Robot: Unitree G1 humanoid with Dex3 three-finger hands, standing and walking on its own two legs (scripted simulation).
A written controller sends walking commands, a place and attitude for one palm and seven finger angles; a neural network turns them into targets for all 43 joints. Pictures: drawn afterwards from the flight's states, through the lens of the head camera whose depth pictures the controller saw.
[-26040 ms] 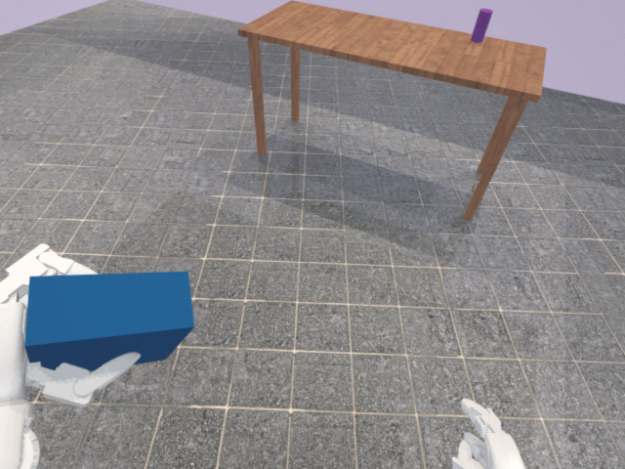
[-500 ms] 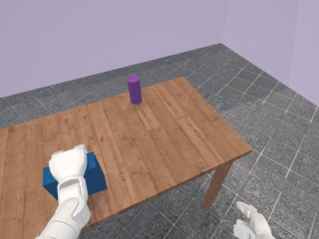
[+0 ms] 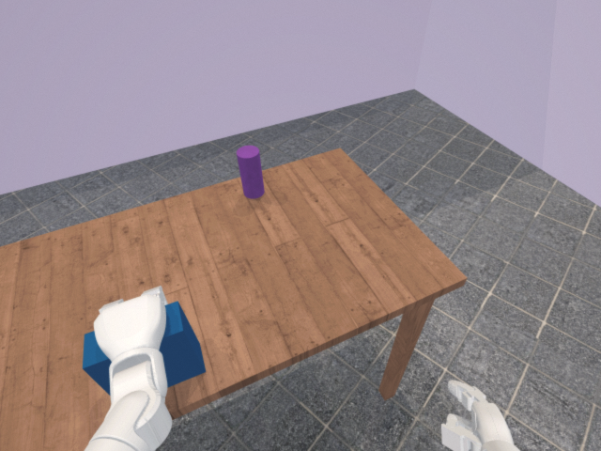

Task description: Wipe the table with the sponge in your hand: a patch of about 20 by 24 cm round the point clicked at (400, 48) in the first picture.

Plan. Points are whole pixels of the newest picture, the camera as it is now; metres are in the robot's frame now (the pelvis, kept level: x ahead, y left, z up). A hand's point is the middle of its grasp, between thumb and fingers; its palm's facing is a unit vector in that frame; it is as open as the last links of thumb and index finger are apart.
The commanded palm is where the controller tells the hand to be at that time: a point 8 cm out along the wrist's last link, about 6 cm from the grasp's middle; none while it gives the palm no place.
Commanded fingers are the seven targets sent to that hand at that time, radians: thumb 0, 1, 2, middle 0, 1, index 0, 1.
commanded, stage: wipe back along the middle lane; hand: left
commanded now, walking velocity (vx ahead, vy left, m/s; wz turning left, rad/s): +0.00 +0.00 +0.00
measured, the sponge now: (154, 361) +0.25 +0.27 -0.06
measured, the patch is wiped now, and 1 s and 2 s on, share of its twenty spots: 0.65 0.65 0.75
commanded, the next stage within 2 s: slide across to the third lane in 0.76 s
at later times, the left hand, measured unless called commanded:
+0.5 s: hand (145, 344) +0.26 +0.27 -0.01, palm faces -0.05 -0.05 -1.00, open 10.0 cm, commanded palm +0.21 +0.25 +0.02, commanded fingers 0.00 0.10 1.30 -1.20 -1.60 -1.20 -1.60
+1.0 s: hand (146, 344) +0.26 +0.27 -0.01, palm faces -0.06 -0.05 -1.00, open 10.0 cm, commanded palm +0.23 +0.23 +0.03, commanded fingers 0.00 0.10 1.30 -1.20 -1.60 -1.20 -1.60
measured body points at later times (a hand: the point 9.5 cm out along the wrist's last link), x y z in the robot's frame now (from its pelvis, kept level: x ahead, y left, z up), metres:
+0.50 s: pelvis +0.00 +0.00 +0.00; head -0.01 -0.02 +0.45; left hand +0.25 +0.26 +0.04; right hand +0.20 -0.24 -0.09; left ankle -0.01 +0.10 -0.72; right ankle +0.00 -0.11 -0.72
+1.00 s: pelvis +0.00 +0.00 +0.00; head -0.01 -0.02 +0.45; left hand +0.26 +0.26 +0.04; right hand +0.21 -0.22 -0.09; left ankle -0.01 +0.10 -0.72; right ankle +0.00 -0.11 -0.72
